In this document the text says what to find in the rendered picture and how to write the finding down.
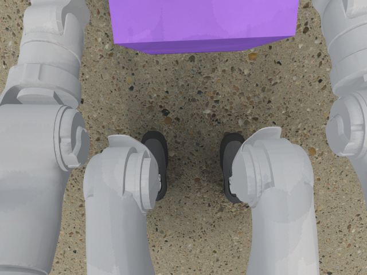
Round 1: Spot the robot right forearm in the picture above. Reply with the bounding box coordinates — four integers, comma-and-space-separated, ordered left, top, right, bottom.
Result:
312, 0, 367, 97

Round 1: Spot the robot left foot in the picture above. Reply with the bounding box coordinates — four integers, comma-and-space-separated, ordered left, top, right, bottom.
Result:
141, 131, 168, 201

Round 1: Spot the carton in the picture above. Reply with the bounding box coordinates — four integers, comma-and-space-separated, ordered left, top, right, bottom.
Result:
108, 0, 299, 55

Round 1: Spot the robot right upper arm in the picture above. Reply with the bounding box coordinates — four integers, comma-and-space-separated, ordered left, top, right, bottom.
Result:
325, 89, 367, 209

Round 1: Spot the left robot thigh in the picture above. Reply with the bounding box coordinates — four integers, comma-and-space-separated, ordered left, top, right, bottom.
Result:
85, 147, 157, 275

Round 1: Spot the robot left upper arm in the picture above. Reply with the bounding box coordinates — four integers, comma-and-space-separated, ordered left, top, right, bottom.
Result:
0, 104, 90, 275

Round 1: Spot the robot left forearm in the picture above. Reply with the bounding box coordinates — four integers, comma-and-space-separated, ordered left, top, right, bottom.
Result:
0, 0, 91, 109

